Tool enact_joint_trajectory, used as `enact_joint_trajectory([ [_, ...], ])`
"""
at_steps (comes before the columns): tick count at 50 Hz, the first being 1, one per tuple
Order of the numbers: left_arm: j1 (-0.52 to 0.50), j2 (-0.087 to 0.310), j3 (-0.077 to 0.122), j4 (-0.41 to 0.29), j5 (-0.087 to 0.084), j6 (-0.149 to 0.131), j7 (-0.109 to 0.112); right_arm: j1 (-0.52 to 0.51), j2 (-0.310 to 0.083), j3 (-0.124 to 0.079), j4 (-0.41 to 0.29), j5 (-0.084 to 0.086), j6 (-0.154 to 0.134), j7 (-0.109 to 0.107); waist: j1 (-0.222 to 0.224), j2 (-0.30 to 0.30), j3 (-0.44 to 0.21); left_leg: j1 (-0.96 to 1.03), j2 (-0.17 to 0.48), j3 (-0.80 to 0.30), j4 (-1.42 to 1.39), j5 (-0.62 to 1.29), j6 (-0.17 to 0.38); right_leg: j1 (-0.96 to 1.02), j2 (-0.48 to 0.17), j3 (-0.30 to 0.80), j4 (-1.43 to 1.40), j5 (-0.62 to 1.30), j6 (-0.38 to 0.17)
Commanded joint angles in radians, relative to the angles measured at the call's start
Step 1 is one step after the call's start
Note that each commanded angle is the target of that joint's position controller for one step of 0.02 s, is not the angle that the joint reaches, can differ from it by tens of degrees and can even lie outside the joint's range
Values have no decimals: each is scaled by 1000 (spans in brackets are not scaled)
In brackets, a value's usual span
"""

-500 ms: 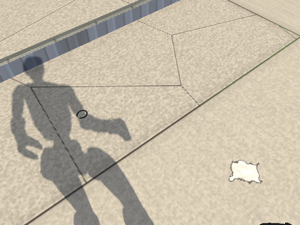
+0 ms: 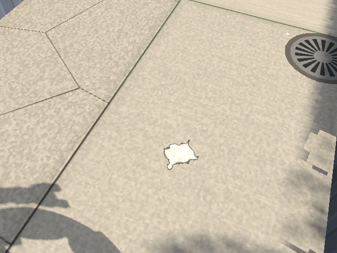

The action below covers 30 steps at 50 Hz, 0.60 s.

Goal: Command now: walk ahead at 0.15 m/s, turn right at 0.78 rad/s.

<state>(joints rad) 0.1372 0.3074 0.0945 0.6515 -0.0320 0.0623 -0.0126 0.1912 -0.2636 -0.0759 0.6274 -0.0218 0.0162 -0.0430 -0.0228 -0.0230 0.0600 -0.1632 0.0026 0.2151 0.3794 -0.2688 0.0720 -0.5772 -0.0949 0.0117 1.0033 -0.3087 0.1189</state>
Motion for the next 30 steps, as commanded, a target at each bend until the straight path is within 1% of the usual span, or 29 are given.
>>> enact_joint_trajectory([
  [1, -126, 64, 5, -122, 1, -15, -11, 81, -207, -67, -32, 14, -17, 10, -71, 97, -115, 240, 343, -235, -160, 163, 171, -125, -27, -10, -43, -27, -18],
  [2, -142, 64, 3, -132, -4, -17, -14, 95, -215, -69, -25, 22, -26, 18, -76, 98, -98, 253, 364, -277, -207, -40, 173, -151, -27, -2, -60, -41, -35],
  [3, -158, 65, 2, -140, -8, -23, -18, 106, -218, -70, -18, 28, -37, 24, -77, 100, -75, 271, 382, -310, -243, -166, 171, -179, -24, 8, -83, -50, -56],
  [4, -172, 61, -1, -144, -11, -33, -20, 119, -214, -69, -7, 30, -46, 27, -77, 94, -53, 293, 395, -322, -268, -210, 167, -201, -22, 17, -113, -54, -75],
  [5, -184, 53, -4, -142, -12, -45, -22, 135, -208, -68, 7, 31, -55, 30, -78, 86, -35, 316, 398, -314, -283, -208, 162, -208, -20, 21, -145, -56, -94],
  [7, -203, 33, -14, -133, -11, -68, -26, 170, -202, -67, 41, 33, -73, 38, -83, 79, -16, 345, 384, -269, -291, -165, 148, -189, -13, 19, -213, -65, -128],
  [10, -240, 18, -26, -130, -9, -90, -43, 203, -216, -66, 89, 44, -85, 45, -83, 91, 10, 324, 364, -203, -286, -119, 142, -118, 2, -17, -301, -98, -161],
  [11, -238, 23, -33, -109, 128, -56, -66, 241, -151, -36, 127, -35, -68, 60, -111, 130, -25, 326, 313, -93, -247, -61, 88, -34, 65, -106, -375, -32, -168],
  [12, -244, 4, -36, -110, 136, -53, -76, 260, -140, -28, 149, -28, -60, 61, -111, 178, -14, 244, 291, -56, -215, 62, 71, 80, 95, -140, -417, -33, -179],
  [13, -196, -1, -37, -96, 128, -58, -77, 257, -156, -22, 173, -12, -55, 57, -66, 187, -20, 154, 284, -32, -149, 259, 68, 226, 130, -160, -459, -46, -193],
  [14, -34, 6, -30, -45, 122, -68, -67, 216, -176, -20, 181, 9, -54, 53, 41, 138, -65, 27, 257, 27, 9, 488, 62, 472, 164, -174, -529, 20, -213],
  [15, 223, 74, 0, 46, 121, -77, -44, 159, -175, -11, 163, 14, -61, 58, 176, 46, -184, -179, 193, 44, 267, 535, 47, 814, 144, -114, -520, -6, -244],
  [16, 424, 212, 31, 83, 120, -89, -14, 52, -73, 21, 83, 6, -66, 72, 285, -234, -290, -510, 73, 0, 659, -180, 10, 1067, -203, 306, -664, -371, -289],
  [17, 362, 299, 40, 54, 107, -96, 9, -8, -86, 9, 40, 8, -68, 66, 269, -188, -227, -719, -50, -257, 852, -266, 12, 948, -338, 582, -801, -442, -306],
  [18, 282, 237, 23, 60, 100, -94, 23, 4, -123, -1, 49, 20, -68, 66, 203, -77, -99, -755, 10, -346, 888, -151, 28, 839, -319, 435, -778, -347, -277],
  [19, 218, 146, -5, 68, 88, -100, 21, 57, -134, -6, 79, 28, -72, 76, 133, -73, -38, -703, 56, -323, 845, -58, 27, 743, -252, 297, -786, -231, -244],
  [20, 154, 90, -23, 68, 77, -109, 15, 117, -131, -10, 121, 21, -62, 84, 71, -83, -9, -651, 80, -300, 806, -9, 7, 678, -197, 198, -814, -144, -214],
  [21, 121, 56, -34, 66, 71, -119, 16, 156, -119, -9, 153, 4, -46, 90, 39, -116, 2, -607, 94, -284, 800, 21, -10, 627, -165, 124, -833, -79, -194],
  [22, 122, 34, -42, 72, 68, -130, 16, 175, -103, -5, 171, -2, -32, 100, 28, -125, 9, -584, 99, -272, 825, 57, -19, 590, -150, 64, -852, -28, -185],
  [24, 168, 34, -39, 106, 63, -155, 11, 111, -73, 2, 155, 3, -20, 116, 23, -87, 74, -635, 106, -266, 848, 128, -21, 546, -150, -10, -897, 74, -184],
  [25, 184, 37, -36, 118, 61, -164, 9, 71, -63, 4, 143, 6, -19, 119, 21, -73, 102, -660, 103, -258, 830, 163, -20, 532, -142, -53, -917, 120, -177],
  [27, 203, 23, -40, 139, 61, -177, 9, -1, -50, 12, 121, 11, -21, 125, 15, -68, 136, -684, 88, -224, 759, 234, -11, 521, -121, -142, -935, 258, -170],
  [28, 218, 18, -42, 153, 61, -181, 13, -37, -48, 17, 107, 9, -22, 128, 14, -67, 147, -688, 85, -195, 715, 253, -2, 527, -115, -182, -937, 354, -167],
  [30, 231, 28, -43, 175, 60, -183, 22, -105, -43, 31, 75, 5, -24, 139, 7, -47, 155, -641, 78, -121, 581, 280, 27, 546, -103, -256, -943, 539, -148],
])
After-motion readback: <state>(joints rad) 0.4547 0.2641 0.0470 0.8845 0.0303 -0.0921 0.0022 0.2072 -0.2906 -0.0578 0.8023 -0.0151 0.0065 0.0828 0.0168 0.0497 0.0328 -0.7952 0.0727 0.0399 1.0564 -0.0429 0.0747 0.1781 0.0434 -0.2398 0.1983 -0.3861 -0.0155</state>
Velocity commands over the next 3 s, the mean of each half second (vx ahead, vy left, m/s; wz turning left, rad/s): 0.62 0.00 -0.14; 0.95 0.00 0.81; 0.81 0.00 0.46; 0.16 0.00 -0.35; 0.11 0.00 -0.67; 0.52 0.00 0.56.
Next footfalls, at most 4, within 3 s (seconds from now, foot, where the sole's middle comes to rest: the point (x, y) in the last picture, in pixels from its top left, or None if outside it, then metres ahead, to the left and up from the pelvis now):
0.30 right None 0.14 -0.21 -0.78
0.76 left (185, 218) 0.56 -0.07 -0.78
1.18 right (177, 123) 1.04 -0.06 -0.78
1.60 left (108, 99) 1.19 0.29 -0.78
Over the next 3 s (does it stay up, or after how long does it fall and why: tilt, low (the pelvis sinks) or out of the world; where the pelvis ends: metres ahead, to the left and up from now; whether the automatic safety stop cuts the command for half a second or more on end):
stays up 1.43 0.16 -0.01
